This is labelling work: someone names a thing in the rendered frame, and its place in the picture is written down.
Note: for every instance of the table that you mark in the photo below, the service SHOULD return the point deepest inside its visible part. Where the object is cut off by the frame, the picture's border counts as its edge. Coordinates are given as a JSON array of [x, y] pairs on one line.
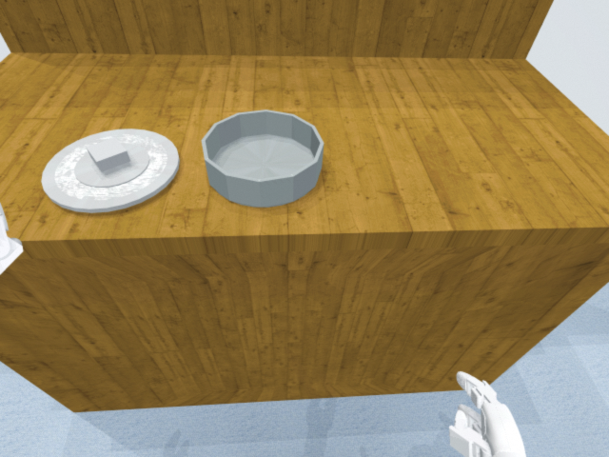
[[461, 213]]

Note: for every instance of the knob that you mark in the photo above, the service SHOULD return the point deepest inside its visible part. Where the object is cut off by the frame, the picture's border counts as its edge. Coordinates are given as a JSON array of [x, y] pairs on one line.
[[108, 154]]

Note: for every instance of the robot left hand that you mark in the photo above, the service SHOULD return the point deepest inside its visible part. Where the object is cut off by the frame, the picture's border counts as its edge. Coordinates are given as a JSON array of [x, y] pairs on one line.
[[9, 249]]

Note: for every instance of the robot right hand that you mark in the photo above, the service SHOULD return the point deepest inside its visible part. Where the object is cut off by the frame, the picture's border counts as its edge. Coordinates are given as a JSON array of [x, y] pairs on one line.
[[484, 435]]

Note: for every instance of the lid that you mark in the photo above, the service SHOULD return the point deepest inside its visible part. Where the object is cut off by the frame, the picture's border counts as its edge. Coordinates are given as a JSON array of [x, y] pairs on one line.
[[73, 181]]

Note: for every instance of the pot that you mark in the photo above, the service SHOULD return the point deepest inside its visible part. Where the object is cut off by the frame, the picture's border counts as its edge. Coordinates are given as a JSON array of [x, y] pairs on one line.
[[263, 158]]

